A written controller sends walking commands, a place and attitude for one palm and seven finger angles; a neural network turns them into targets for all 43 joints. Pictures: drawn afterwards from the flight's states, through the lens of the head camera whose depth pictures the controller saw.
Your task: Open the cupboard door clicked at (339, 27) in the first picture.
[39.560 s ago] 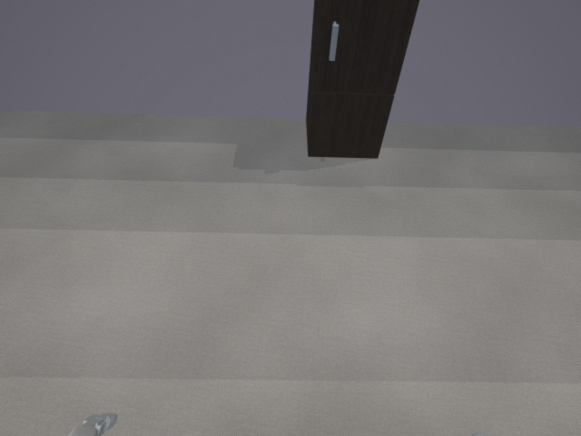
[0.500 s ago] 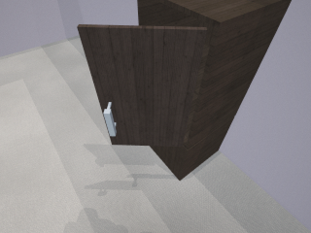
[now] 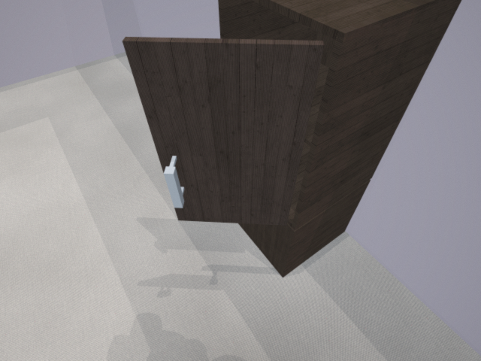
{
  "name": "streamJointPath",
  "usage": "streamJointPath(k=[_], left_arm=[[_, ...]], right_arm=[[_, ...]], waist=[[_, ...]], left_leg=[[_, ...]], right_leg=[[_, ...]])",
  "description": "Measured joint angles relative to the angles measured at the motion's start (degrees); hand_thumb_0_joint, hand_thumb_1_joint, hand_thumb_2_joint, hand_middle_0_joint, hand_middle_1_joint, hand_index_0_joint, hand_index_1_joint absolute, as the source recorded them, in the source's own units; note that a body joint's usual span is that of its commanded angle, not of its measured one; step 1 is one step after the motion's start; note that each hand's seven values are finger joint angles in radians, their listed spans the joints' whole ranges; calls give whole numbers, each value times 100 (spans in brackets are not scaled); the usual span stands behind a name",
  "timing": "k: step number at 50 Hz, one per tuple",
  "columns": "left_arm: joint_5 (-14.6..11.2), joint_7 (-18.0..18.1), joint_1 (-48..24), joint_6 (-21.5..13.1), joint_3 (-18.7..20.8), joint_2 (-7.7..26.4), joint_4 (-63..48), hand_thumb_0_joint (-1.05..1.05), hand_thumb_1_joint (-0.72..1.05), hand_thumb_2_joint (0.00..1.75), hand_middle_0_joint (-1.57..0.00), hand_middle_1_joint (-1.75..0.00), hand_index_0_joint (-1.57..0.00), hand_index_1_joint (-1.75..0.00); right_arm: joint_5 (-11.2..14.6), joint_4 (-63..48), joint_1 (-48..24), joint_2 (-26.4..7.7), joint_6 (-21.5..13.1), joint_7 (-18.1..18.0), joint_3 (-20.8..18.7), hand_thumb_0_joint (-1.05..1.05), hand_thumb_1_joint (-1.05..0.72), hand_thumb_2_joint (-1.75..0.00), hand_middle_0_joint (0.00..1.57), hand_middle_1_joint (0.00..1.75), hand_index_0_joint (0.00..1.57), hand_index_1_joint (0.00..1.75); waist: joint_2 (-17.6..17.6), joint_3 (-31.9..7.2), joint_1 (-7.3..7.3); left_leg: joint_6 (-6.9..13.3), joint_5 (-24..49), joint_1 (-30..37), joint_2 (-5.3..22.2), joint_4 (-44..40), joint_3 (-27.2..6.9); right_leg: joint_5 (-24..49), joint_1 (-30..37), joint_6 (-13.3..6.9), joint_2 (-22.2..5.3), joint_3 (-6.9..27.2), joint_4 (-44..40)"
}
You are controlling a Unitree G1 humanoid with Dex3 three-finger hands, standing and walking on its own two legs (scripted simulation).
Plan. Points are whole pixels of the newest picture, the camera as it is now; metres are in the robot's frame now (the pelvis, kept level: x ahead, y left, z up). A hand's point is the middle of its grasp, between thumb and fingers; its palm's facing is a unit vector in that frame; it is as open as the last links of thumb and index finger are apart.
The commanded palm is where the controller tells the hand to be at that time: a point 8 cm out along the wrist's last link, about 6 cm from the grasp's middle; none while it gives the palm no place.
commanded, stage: look again from close up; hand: left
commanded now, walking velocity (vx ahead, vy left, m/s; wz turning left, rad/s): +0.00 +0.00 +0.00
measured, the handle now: (176, 182) +0.55 +0.21 -0.11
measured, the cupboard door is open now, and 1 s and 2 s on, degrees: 51 51 51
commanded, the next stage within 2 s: raise the hand with hooked fingers in 0.38 s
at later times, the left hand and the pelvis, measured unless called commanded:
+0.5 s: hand out of the picture +0.02 +0.17 -0.18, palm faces +0.03 -0.98 -0.21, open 7.3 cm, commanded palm +0.11 +0.21 -0.08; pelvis +0.02 -0.01 +0.00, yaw +0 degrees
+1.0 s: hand (132, 359) +0.14 +0.20 -0.10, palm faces +0.12 -0.99 -0.03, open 9.2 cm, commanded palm +0.15 +0.25 -0.08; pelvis -0.03 -0.02 -0.11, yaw +3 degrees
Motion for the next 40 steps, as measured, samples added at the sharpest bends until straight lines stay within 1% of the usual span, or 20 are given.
streamJointPath(k=[13,24,25,26,27,28,29,30,31,32,33,34,36,38,40], left_arm=[[7,54,-139,-34,47,55,93,1,92,90,-20,-30,-20,-30],[14,67,-159,-31,82,74,90,1,92,90,-20,-30,-20,-30],[25,105,-165,-55,73,62,88,1,92,90,-20,-30,-20,-30],[-207,146,103,306,126,84,-769,2,93,90,-20,-30,-20,-30],[-373,190,431,412,193,140,-1799,2,94,90,-20,-30,-20,-30],[-498,281,664,263,213,196,-2637,3,94,90,-20,-31,-20,-31],[-593,394,783,116,214,232,-3275,3,94,90,-20,-31,-20,-31],[-718,464,797,30,207,242,-3804,3,93,89,-20,-32,-20,-31],[-818,459,726,-87,224,230,-4224,3,92,89,-20,-32,-20,-32],[-874,402,586,-288,265,210,-4512,3,90,88,-20,-33,-20,-33],[-902,303,392,-564,332,189,-4665,3,89,88,-20,-34,-20,-34],[-938,164,179,-881,422,171,-4726,3,87,87,-20,-35,-20,-35],[-1075,-244,-163,-1586,625,147,-4750,2,83,86,-20,-37,-20,-37],[-1233,-826,-315,-2310,814,128,-4740,1,78,84,-20,-39,-20,-39],[-1327,-1484,-294,-2976,971,123,-4621,1,73,82,-21,-42,-21,-42]], right_arm=[[5,200,-59,147,-51,-54,0,0,-91,-90,20,30,20,30],[-2,234,-117,121,-69,-88,-27,0,-91,-90,20,30,20,30],[11,198,-122,96,-46,-76,-31,0,-91,-90,20,30,20,30],[82,-51,-35,52,-71,-105,-10,1,-92,-90,20,30,20,30],[142,-320,107,-1,-293,-176,13,1,-92,-90,20,30,20,30],[183,-510,222,-68,-585,-242,7,1,-92,-90,20,30,20,30],[227,-651,282,-146,-826,-278,-31,2,-92,-90,20,30,20,30],[275,-820,293,-240,-987,-293,-61,2,-92,-90,20,30,20,30],[288,-998,260,-339,-1116,-294,-94,2,-92,-90,20,30,20,30],[268,-1175,187,-432,-1224,-290,-129,2,-92,-90,20,30,20,30],[244,-1359,81,-510,-1306,-276,-166,2,-92,-90,20,30,20,30],[217,-1551,-44,-566,-1366,-249,-203,2,-92,-90,20,30,20,30],[166,-1936,-307,-604,-1458,-168,-274,1,-91,-90,20,30,20,30],[137,-2322,-533,-590,-1518,-52,-357,1,-91,-90,20,30,20,30],[129,-2699,-701,-623,-1550,69,-438,1,-91,-90,20,30,20,30]], waist=[[-62,-34,9],[-84,-45,24],[-49,-55,21],[-41,-25,12],[-53,-17,48],[-43,-64,79],[-11,-153,73],[43,-217,34],[102,-277,-21],[147,-350,-81],[170,-428,-137],[159,-519,-177],[19,-710,-195],[-209,-843,-169],[-384,-918,-157]], left_leg=[[-57,-81,135,49,-36,-33],[-78,-124,235,64,-78,-27],[-86,-159,141,99,33,-43],[-86,-203,79,111,132,-52],[-80,-221,70,94,155,-40],[-77,-229,39,70,177,-41],[-72,-238,-21,42,219,-65],[-61,-254,-95,17,292,-111],[-47,-282,-211,-2,408,-166],[-33,-321,-383,-14,563,-214],[-25,-373,-603,-19,753,-245],[-24,-435,-865,-17,968,-252],[-44,-593,-1457,13,1454,-193],[-76,-787,-2019,77,1976,-115],[-104,-1003,-2541,142,2530,-108]], right_leg=[[-97,139,-35,52,-33,-32],[-152,220,-43,72,-25,-45],[-147,184,-40,97,-44,-41],[-157,143,-39,101,-53,9],[-187,104,-43,82,-39,82],[-227,53,-44,53,-38,161],[-271,-8,-37,17,-59,237],[-311,-57,-25,-19,-102,308],[-346,-131,-13,-51,-155,389],[-384,-263,-6,-79,-202,502],[-429,-454,-6,-103,-233,657],[-487,-710,-14,-122,-238,860],[-637,-1346,-52,-136,-174,1374],[-809,-1960,-111,-114,-88,1916],[-994,-2482,-166,-96,-71,2438]])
